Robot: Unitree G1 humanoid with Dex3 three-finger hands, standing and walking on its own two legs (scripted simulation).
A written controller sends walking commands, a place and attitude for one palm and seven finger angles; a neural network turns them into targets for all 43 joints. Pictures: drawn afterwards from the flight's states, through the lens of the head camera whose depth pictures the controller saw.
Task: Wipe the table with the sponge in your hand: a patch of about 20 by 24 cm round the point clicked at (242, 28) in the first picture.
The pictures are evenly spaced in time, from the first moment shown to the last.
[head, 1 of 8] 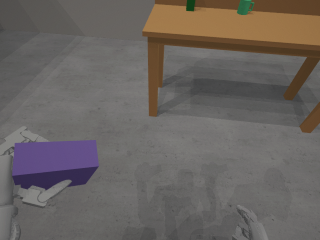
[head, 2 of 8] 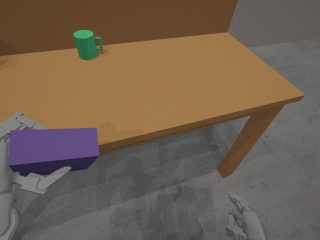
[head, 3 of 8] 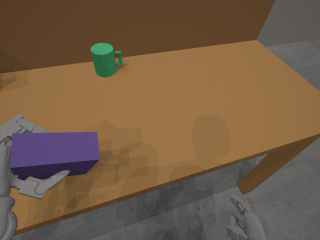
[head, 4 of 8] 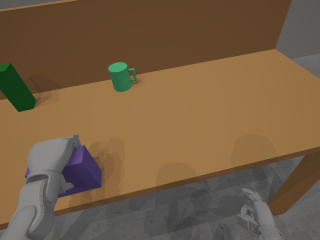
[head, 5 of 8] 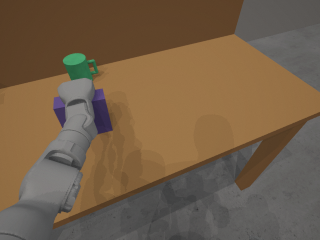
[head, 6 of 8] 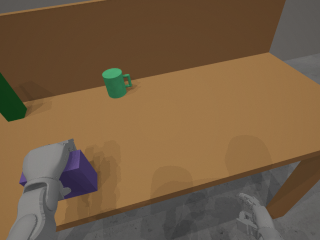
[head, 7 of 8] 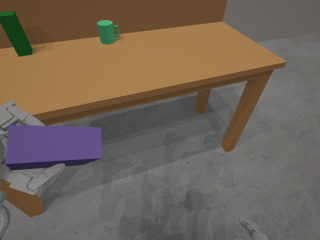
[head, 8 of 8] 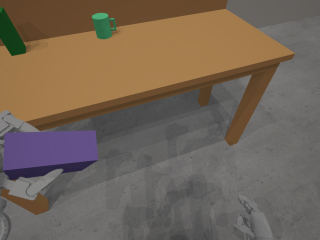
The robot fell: no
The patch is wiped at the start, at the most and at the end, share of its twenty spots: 0.00 1.00 1.00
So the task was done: yes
